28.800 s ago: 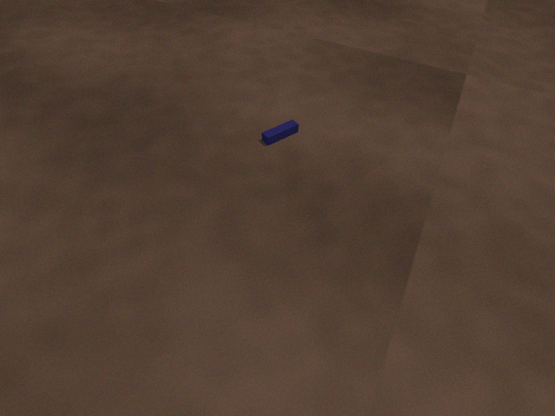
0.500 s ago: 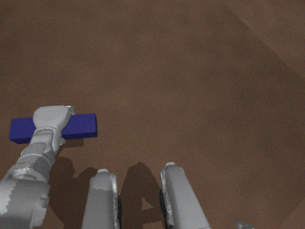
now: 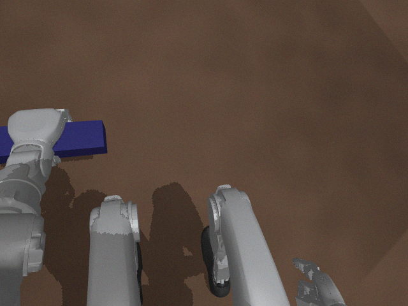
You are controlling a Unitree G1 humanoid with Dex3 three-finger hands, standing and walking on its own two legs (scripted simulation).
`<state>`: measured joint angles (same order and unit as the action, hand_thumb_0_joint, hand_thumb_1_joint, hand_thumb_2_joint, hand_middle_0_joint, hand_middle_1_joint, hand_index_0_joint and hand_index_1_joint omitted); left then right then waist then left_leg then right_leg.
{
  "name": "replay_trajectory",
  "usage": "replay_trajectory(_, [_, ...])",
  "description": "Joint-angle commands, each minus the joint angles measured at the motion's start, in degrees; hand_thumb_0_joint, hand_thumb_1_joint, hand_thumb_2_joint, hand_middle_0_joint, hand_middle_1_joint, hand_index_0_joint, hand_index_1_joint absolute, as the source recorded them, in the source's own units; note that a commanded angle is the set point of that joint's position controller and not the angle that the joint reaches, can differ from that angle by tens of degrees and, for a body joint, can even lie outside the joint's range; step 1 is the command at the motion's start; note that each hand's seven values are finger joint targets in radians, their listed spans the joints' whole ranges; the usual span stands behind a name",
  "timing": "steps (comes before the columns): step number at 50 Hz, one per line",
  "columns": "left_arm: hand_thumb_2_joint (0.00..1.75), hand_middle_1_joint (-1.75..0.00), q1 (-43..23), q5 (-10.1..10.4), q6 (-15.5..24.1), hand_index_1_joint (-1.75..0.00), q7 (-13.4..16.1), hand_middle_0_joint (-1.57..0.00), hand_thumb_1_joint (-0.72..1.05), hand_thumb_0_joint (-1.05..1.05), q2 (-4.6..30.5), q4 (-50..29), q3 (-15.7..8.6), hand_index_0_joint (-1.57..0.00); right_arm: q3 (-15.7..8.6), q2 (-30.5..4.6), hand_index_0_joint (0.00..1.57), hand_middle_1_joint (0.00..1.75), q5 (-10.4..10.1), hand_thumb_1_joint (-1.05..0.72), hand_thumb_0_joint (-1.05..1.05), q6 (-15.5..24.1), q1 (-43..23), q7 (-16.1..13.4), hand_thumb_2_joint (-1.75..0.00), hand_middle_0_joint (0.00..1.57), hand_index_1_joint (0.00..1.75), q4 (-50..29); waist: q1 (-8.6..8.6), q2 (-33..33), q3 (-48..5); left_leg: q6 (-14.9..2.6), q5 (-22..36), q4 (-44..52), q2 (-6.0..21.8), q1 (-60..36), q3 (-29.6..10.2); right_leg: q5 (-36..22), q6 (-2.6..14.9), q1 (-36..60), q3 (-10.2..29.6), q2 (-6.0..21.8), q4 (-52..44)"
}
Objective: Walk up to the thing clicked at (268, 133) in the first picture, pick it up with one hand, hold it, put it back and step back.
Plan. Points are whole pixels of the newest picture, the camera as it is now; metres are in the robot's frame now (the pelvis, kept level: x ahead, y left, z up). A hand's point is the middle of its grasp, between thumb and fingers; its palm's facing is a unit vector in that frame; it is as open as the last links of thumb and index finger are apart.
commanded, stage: crouch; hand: left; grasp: from above
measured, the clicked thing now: (47, 141) +0.44 +0.28 -0.20
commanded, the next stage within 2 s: lower in 0.60 s
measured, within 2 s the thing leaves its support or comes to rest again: rests again in 1.88 s
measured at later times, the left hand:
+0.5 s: hand (61, 145) +0.44 +0.27 -0.25, palm faces -0.47 -0.05 -0.88, open 9.3 cm
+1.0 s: hand (66, 147) +0.45 +0.27 -0.30, palm faces -0.48 -0.07 -0.88, open 9.2 cm
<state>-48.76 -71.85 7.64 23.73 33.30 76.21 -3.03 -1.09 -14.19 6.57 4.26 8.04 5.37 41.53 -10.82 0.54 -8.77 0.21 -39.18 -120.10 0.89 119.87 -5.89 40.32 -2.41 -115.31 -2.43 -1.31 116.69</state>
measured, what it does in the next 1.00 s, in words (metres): lowers itself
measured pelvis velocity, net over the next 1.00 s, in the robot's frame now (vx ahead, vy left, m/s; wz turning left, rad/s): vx -0.01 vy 0.00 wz -0.06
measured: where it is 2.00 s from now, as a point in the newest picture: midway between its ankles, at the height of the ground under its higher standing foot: (175, 279)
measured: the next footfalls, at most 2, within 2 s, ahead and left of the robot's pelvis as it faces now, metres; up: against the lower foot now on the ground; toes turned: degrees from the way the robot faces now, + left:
none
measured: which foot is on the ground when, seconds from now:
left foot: down 0.00-1.00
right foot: down 0.00-1.00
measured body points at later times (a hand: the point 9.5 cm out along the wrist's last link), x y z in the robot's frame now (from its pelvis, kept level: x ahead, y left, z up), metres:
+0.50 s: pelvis -0.01 +0.00 -0.07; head +0.24 +0.05 +0.30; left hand +0.46 +0.27 -0.20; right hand +0.02 -0.28 -0.17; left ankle +0.07 +0.12 -0.39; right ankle +0.08 -0.13 -0.39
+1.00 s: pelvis -0.01 +0.00 -0.10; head +0.26 +0.06 +0.26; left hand +0.47 +0.27 -0.25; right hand +0.03 -0.28 -0.20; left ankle +0.07 +0.12 -0.39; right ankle +0.08 -0.13 -0.39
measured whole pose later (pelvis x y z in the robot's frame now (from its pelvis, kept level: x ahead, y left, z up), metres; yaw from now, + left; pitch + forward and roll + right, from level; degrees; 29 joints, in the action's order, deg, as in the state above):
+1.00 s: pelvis -0.01 +0.00 -0.10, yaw -4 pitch +35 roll -9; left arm -55.6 -74.7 13.1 25.8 44.8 86.0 -7.8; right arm 4.7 -15.9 9.6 4.1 7.1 8.2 42.5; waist -14.8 -2.3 -0.1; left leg 1.4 -40.2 -139.1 0.7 134.2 -9.8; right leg 40.5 -2.6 -129.2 -4.9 -3.0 134.1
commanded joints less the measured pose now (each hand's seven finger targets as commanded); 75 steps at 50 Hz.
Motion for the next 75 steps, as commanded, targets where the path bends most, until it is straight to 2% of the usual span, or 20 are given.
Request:
replay_trajectory(1, [0.88,-0.76,-20.47,0.69,0.25,-0.74,2.38,-1.03,0.69,0.00,15.09,-8.36,-2.22,-1.05,-3.98,-12.50,0.20,0.30,0.28,-0.91,0.00,0.06,13.00,-0.26,-0.90,0.20,0.30,-0.27,-0.58,16.19,-38.11,-0.98,15.71,10.52,-0.30,-34.37,3.04,-16.78,4.46,13.11,-3.54,-0.47,-10.02])
replay_trajectory(5, [0.86,-0.77,-21.52,0.42,1.03,-0.75,2.24,-0.98,0.64,0.00,15.21,-7.91,-2.12,-1.00,-4.09,-13.31,0.20,0.30,0.41,-0.90,0.00,-0.07,13.48,0.18,-0.90,0.20,0.30,-0.28,-1.55,15.78,-38.69,-1.02,15.05,8.65,-0.33,-32.84,2.82,-16.69,4.40,11.87,-4.04,-0.61,-7.97])
replay_trajectory(7, [0.86,-0.74,-22.74,0.34,1.41,-0.73,2.40,-0.98,0.62,0.00,18.01,-8.11,-3.29,-1.00,-3.82,-13.31,0.20,0.30,0.36,-0.91,0.00,-0.33,13.00,0.18,-0.90,0.20,0.30,-0.08,-0.76,15.78,-38.81,-1.20,13.73,7.63,-0.50,-30.76,3.43,-16.00,4.44,11.67,-3.85,-0.89,-7.42])
replay_trajectory(10, [0.87,-0.76,-22.89,0.09,1.83,-0.74,2.45,-1.00,0.66,0.00,17.00,-6.87,-3.00,-1.01,-3.67,-13.16,0.20,0.30,0.68,-0.90,0.00,-0.28,13.40,0.45,-0.90,0.20,0.30,0.10,-1.57,16.63,-38.39,-0.91,13.27,6.73,-0.36,-30.99,2.83,-15.38,4.52,9.58,-4.26,-0.68,-5.58])
replay_trajectory(13, [0.84,-0.74,-25.18,-0.21,2.26,-0.72,2.80,-0.99,0.65,0.00,19.98,-6.53,-4.05,-1.01,-3.28,-13.91,0.20,0.30,0.68,-0.90,0.00,-0.27,13.30,0.52,-0.90,0.20,0.30,0.53,-1.63,17.05,-37.93,-0.94,12.05,5.84,-0.39,-29.10,2.75,-14.65,4.63,8.07,-4.55,-0.80,-4.14])
replay_trajectory(18, [0.87,-0.74,-25.59,-0.56,2.97,-0.73,3.15,-1.01,0.66,0.00,20.40,-5.32,-4.22,-1.02,-2.58,-14.15,0.20,0.30,1.32,-0.91,0.00,-0.29,13.83,0.92,-0.90,0.20,0.30,0.77,-2.34,17.97,-38.57,-0.99,11.91,3.55,-0.59,-27.94,3.12,-14.71,4.58,7.67,-4.84,-0.90,-2.60])
replay_trajectory(22, [0.88,-0.74,-25.90,-0.50,3.38,-0.74,3.40,-1.00,0.65,0.00,23.69,-3.59,-5.72,-1.01,-1.86,-14.84,0.20,0.30,1.60,-0.90,0.00,-0.22,13.85,1.07,-0.90,0.20,0.30,1.22,-2.46,16.17,-37.37,-1.50,10.87,1.39,-0.51,-23.94,3.64,-14.30,4.24,7.95,-4.93,-1.12,-1.79])
replay_trajectory(30, [0.88,-0.77,-24.44,-0.78,3.97,-0.76,3.39,-1.02,0.68,0.00,25.15,-1.77,-5.93,-1.03,-0.42,-14.69,0.20,0.30,2.10,-0.91,0.00,-0.32,13.63,1.42,-0.90,0.20,0.30,1.37,-2.22,16.18,-37.21,-1.58,11.66,-1.19,-0.51,-21.13,3.79,-15.34,3.92,9.34,-5.35,-1.61,-0.02])
replay_trajectory(41, [0.84,-0.72,-25.72,-1.01,4.77,-0.72,3.52,-1.02,0.66,0.00,25.48,1.03,-4.93,-1.03,0.94,-15.61,0.20,0.30,2.69,-0.90,0.00,-0.38,12.98,1.82,-0.90,0.20,0.30,1.80,-4.15,15.82,-32.61,-1.63,11.16,-4.49,-0.27,-16.89,2.96,-15.46,3.78,7.25,-6.73,-2.24,2.54])
replay_trajectory(42, [0.85,-0.71,-24.81,-1.02,4.76,-0.71,3.72,-1.03,0.65,0.00,25.80,1.46,-5.23,-1.03,1.07,-15.68,0.20,0.30,2.68,-0.90,0.00,-0.35,12.72,1.83,-0.90,0.20,0.30,1.75,-3.54,15.86,-32.47,-1.48,11.75,-4.40,-0.32,-17.57,2.77,-15.72,3.97,6.69,-6.94,-2.21,3.23])
replay_trajectory(47, [0.84,-0.72,-25.98,-1.88,5.47,-0.72,4.80,-1.05,0.70,0.00,27.25,0.70,-5.84,-1.06,1.38,-16.31,0.20,0.30,3.36,-0.90,0.00,-0.32,12.05,2.09,-0.90,0.20,0.30,1.62,-4.50,18.31,-33.25,-1.33,13.16,-6.52,-0.07,-18.27,2.64,-17.56,3.80,6.63,-7.37,-2.49,4.91])
replay_trajectory(48, [0.83,-0.73,-26.76,-1.55,5.74,-0.72,5.28,-1.05,0.70,0.00,28.44,-1.07,-6.83,-1.06,1.28,-16.56,0.20,0.30,3.38,-0.90,0.00,-0.25,11.89,2.15,-0.90,0.20,0.30,1.34,-4.03,19.35,-34.06,-1.25,13.46,-6.34,-0.07,-18.24,2.67,-17.64,3.87,6.83,-7.48,-2.47,5.07])
replay_trajectory(51, [0.83,-0.74,-27.15,-1.70,5.69,-0.73,6.02,-1.05,0.71,0.00,27.79,-0.41,-6.06,-1.06,1.58,-16.73,0.20,0.30,3.65,-0.91,0.00,-0.06,11.14,2.26,-0.90,0.20,0.30,1.31,-4.83,20.45,-32.77,-1.13,12.99,-7.03,0.19,-18.68,2.39,-17.39,4.03,4.90,-7.85,-2.71,5.82])
replay_trajectory(54, [0.83,-0.73,-26.14,-1.87,5.46,-0.72,6.98,-1.06,0.72,0.00,29.54,-1.09,-7.88,-1.07,1.61,-17.23,0.20,0.30,3.82,-0.90,0.00,0.02,11.15,2.53,-0.90,0.20,0.30,1.09,-4.32,21.80,-34.29,-0.90,13.55,-7.05,0.14,-19.30,2.15,-17.63,4.10,5.34,-8.25,-2.65,6.86])
replay_trajectory(58, [0.86,-0.73,-24.88,-2.23,4.68,-0.72,7.50,-1.06,0.72,0.00,27.94,2.25,-6.84,-1.07,2.14,-17.16,0.20,0.30,4.00,-0.90,0.00,0.21,10.91,3.03,-0.89,0.20,0.30,1.28,-5.41,21.87,-31.83,-0.85,12.92,-7.48,0.08,-18.89,1.88,-17.09,4.17,3.72,-8.69,-2.75,7.63])
replay_trajectory(63, [0.82,-0.71,-24.89,-2.08,4.42,-0.69,8.27,-1.02,0.68,0.00,28.63,5.29,-6.55,-1.03,3.52,-17.65,0.20,0.30,4.41,-0.89,0.00,1.05,10.91,3.51,-0.89,0.20,0.30,1.33,-6.23,19.68,-29.27,-1.18,11.98,-8.89,0.23,-16.21,1.52,-16.71,3.99,4.11,-9.07,-3.09,7.54])
replay_trajectory(64, [0.83,-0.72,-26.40,-2.12,4.62,-0.70,8.32,-1.02,0.68,0.00,29.58,4.44,-6.63,-1.03,3.52,-18.17,0.20,0.30,4.62,-0.89,0.00,1.39,10.99,3.65,-0.89,0.20,0.30,1.43,-7.03,20.09,-29.01,-1.18,12.20,-9.67,0.39,-16.29,1.49,-16.90,3.95,3.95,-9.27,-3.12,7.56])
replay_trajectory(68, [0.81,-0.72,-23.72,-1.30,4.66,-0.70,8.90,-1.02,0.69,0.00,30.69,6.02,-7.28,-1.04,4.61,-18.31,0.20,0.30,4.55,-0.90,0.00,1.80,10.17,3.93,-0.90,0.20,0.30,0.87,-6.12,19.77,-30.93,-1.22,13.81,-9.93,0.58,-16.04,1.18,-18.83,3.68,6.95,-9.30,-3.52,7.82])
replay_trajectory(72, [0.81,-0.72,-24.86,-1.84,5.15,-0.70,9.46,-1.01,0.68,0.00,31.55,7.11,-6.71,-1.03,5.29,-18.76,0.20,0.30,4.82,-0.90,0.00,2.24,9.94,4.22,-0.89,0.20,0.30,0.82,-7.04,20.57,-28.69,-1.06,12.81,-10.73,0.69,-15.12,0.77,-17.78,4.00,5.63,-9.83,-3.78,8.26])
replay_trajectory(75, [0.81,-0.72,-24.36,-1.89,5.37,-0.70,10.62,-1.02,0.70,0.00,32.44,6.32,-7.81,-1.04,5.74,-19.14,0.20,0.30,5.06,-0.89,0.00,2.52,9.72,4.39,-0.89,0.20,0.30,0.60,-7.03,21.76,-29.46,-0.74,13.69,-10.26,0.70,-16.68,0.42,-18.34,3.93,6.29,-10.49,-3.82,8.81])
